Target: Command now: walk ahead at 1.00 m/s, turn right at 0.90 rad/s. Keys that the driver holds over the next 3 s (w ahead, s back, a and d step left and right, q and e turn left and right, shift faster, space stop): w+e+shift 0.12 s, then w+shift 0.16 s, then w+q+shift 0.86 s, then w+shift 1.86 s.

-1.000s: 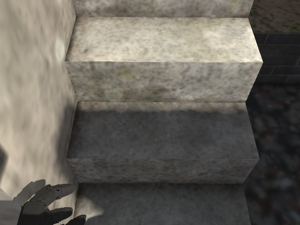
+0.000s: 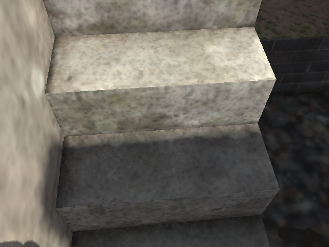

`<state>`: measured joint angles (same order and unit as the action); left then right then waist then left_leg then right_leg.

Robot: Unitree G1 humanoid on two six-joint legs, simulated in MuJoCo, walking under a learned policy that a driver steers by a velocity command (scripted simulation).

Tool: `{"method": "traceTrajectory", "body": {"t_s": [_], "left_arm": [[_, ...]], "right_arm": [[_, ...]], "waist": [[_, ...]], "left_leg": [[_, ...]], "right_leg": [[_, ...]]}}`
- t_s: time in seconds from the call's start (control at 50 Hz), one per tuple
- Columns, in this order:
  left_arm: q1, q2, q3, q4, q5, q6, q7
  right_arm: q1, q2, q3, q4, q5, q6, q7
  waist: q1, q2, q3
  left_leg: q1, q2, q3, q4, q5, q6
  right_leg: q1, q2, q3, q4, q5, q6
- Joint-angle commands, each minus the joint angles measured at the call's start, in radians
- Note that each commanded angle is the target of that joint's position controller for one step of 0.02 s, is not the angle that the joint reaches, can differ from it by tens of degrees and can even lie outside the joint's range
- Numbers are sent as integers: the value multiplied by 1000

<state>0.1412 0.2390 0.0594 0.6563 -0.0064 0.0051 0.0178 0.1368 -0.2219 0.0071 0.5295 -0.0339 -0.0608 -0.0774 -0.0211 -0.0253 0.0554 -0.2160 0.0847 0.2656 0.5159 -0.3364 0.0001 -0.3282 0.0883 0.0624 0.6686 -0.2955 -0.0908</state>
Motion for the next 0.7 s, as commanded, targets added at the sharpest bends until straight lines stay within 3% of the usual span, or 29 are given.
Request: {"method": "traceTrajectory", "body": {"t_s": [0.02, 0.04, 0.06, 0.08, 0.1, 0.12, 0.14, 0.16, 0.18, 0.22, 0.24, 0.26, 0.3, 0.32, 0.34, 0.36, 0.38, 0.4, 0.42, 0.44, 0.46, 0.48, 0.5, 0.52, 0.54, 0.58, 0.6, 0.62, 0.7], "left_arm": [[63, 64, 39, -92, -18, -10, 14], [128, 65, 41, -72, -1, -3, -1], [154, 78, 49, -63, 5, 1, -13], [193, 128, 60, -53, 22, -5, -19], [181, 203, 71, -58, 26, -8, -21], [44, 285, 89, -128, 30, -2, -9], [-58, 239, 75, -172, 45, -2, -2], [-159, 188, 51, -202, 55, 1, 8], [-81, 157, 30, -174, 70, -10, 11], [-110, 99, 3, -134, 57, -32, -2], [-102, 120, 20, -99, 46, -43, -10], [-93, 110, 27, -78, 42, -46, -4], [-67, 62, 17, -61, 48, -49, -2], [-100, 47, 14, -75, 27, -48, -11], [-134, 21, 4, -89, 10, -50, -22], [-157, 1, -1, -109, 4, -58, -33], [-125, -21, -21, -120, 12, -63, -40], [-62, -46, -35, -108, 28, -62, -35], [-68, -54, -49, -101, 48, -62, -26], [-82, -72, -59, -106, 54, -67, -25], [-112, -51, -58, -120, 60, -73, -19], [-91, -16, -57, -109, 48, -76, -5], [-107, 5, -53, -108, 39, -77, 8], [-179, 7, -51, -123, 40, -75, 14], [-233, 1, -49, -128, 41, -73, 13], [-296, -26, -53, -159, 29, -79, 11], [-304, -31, -51, -168, 19, -79, 17], [-304, -21, -46, -172, 16, -77, 22], [-274, 11, -9, -185, 6, -53, 48]], "right_arm": [[-248, -66, -14, -104, 9, 24, -19], [-206, -91, -22, -83, 6, 38, 0], [-202, -102, -28, -91, 25, 50, 9], [-217, -93, -33, -130, 33, 54, 23], [-234, -13, -18, -187, 27, 54, 40], [-146, 7, -11, -205, 7, 30, 52], [-101, -8, -21, -162, -7, 4, 52], [-69, -33, -30, -156, -19, -23, 46], [-58, -50, -30, -145, -8, -37, 37], [-69, 17, -4, -125, -1, -22, 44], [-49, -3, -10, -111, 28, -9, 43], [21, -35, -20, -80, 59, -1, 40], [79, -47, -21, -10, 95, 1, 27], [117, -29, -18, 27, 94, -5, 25], [120, 0, -7, 61, 69, -10, 26], [76, 16, -2, 66, 43, -9, 33], [-58, 10, 8, 33, 22, -9, 54], [-181, 60, 27, 3, 18, -8, 70], [-162, 84, 35, 7, 28, -11, 75], [-121, 61, 26, 20, 43, -11, 64], [-80, 26, 9, 31, 61, -16, 61], [-71, -12, -10, 35, 54, -22, 65], [-12, -15, -25, 39, 82, -20, 70], [44, 1, -19, 53, 103, -23, 77], [64, 10, -14, 65, 103, -23, 80], [43, -1, -25, 41, 97, -12, 74], [31, -9, -32, 27, 97, -9, 68], [30, 0, -34, 17, 94, -7, 66], [33, 28, -55, -37, 85, -4, 45]], "waist": [[127, 203, -199], [152, 188, -226], [178, 114, -200], [175, -62, -166], [98, -227, -116], [17, -252, -176], [-7, -104, -156], [-47, 7, -154], [-37, 80, -146], [-37, 33, -171], [-36, -75, -222], [-43, -120, -312], [-21, -130, -370], [-42, -67, -371], [-33, -2, -338], [3, 95, -298], [85, 288, -244], [158, 333, -180], [150, 269, -127], [143, 205, -105], [125, 115, -108], [114, 99, -184], [60, 9, -243], [20, -95, -264], [2, -119, -256], [-6, -115, -206], [4, -65, -200], [4, -22, -201], [14, 23, -223]], "left_leg": [[146, 156, -80, 8, 763, 45], [192, 172, -43, 123, 795, 56], [159, 150, -50, 270, 710, 58], [-20, 78, -47, 464, 434, 22], [-338, -70, -101, 668, -127, -24], [-447, -134, -287, 852, -145, -43], [-467, -99, -360, 994, -84, -36], [-453, -75, -358, 960, -65, -29], [-439, -15, -326, 778, -121, -30], [-201, -75, -206, 497, -140, -5], [-173, -109, -170, 411, -79, 6], [-146, -94, -230, 253, 23, 33], [-107, -89, -215, -24, 157, 32], [1, -93, -214, -155, 379, 35], [73, -109, -198, -265, 506, 36], [145, -81, -256, -255, 655, 45], [123, 26, -419, -274, 868, 74], [87, 95, -484, -299, 949, 123], [94, 92, -484, -279, 980, 136], [122, 80, -478, -230, 959, 132], [142, 57, -473, -173, 1001, 130], [151, 36, -483, -109, 982, 135], [95, 12, -493, -81, 751, 135], [49, -15, -492, -83, 532, 130], [9, -46, -483, -98, 341, 123], [-73, -72, -495, -94, 206, 113], [-104, -84, -509, -94, 180, 110], [-120, -94, -516, -85, 183, 109], [-161, -121, -557, -45, 179, 117]], "right_leg": [[31, 19, -31, 55, 167, -34], [37, 13, -41, -45, 14, -60], [62, 19, 12, -173, 50, -87], [149, -52, 181, -215, 325, -120], [269, -152, 460, -249, 653, -174], [244, -246, 764, -401, 443, -264], [199, -281, 712, -422, 411, -285], [143, -275, 573, -391, 611, -247], [205, -292, 464, -369, 803, -206], [181, -171, 203, -284, 1347, -103], [277, -151, 194, -222, 1641, -77], [406, -172, 225, -187, 1683, -52], [560, -189, 227, -167, 1569, -18], [531, -166, 205, -128, 1478, 9], [470, -134, 177, -100, 1258, 30], [338, -85, 149, -69, 883, 50], [248, -18, 81, -36, 454, 84], [197, -21, 45, -109, 94, 101], [167, -61, 47, -253, 69, 97], [168, -90, 67, -404, 152, 80], [182, -121, 83, -408, 298, 78], [243, -162, 72, -360, 549, 79], [324, -194, 62, -307, 688, 81], [362, -212, 65, -270, 781, 65], [367, -229, 71, -268, 858, 51], [354, -236, 59, -253, 880, 39], [357, -232, 49, -241, 870, 42], [358, -233, 35, -233, 848, 43], [348, -221, -35, -193, 672, 68]]}}
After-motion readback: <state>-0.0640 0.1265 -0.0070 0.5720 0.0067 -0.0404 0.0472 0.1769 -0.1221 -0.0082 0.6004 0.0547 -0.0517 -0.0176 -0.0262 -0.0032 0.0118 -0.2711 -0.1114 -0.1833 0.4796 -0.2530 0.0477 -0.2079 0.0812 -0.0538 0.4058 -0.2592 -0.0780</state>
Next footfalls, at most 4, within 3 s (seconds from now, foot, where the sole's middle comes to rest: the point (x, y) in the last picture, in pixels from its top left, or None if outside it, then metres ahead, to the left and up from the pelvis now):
0.36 left None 0.08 0.10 -0.77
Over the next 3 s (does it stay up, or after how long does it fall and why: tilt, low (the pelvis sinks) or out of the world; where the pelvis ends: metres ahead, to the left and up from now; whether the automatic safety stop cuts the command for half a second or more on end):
stays up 0.02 0.00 0.01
